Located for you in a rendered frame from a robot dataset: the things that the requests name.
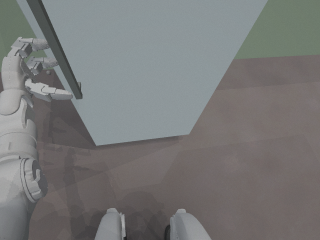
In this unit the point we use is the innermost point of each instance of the robot left upper arm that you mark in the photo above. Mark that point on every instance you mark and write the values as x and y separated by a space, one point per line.
22 184

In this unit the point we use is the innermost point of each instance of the fridge door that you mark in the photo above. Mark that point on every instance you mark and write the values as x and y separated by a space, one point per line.
147 68

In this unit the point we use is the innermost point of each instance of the robot right thigh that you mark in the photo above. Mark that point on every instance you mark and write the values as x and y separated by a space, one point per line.
184 226

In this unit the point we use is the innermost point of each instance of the left robot hand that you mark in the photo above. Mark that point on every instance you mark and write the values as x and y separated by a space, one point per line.
15 72

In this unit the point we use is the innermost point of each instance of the handle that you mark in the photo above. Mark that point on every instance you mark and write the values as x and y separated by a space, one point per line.
43 20

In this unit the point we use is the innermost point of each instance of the robot right shin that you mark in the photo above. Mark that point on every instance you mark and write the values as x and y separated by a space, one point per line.
178 211

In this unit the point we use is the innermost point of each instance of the robot left forearm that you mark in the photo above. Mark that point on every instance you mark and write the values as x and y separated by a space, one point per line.
18 132

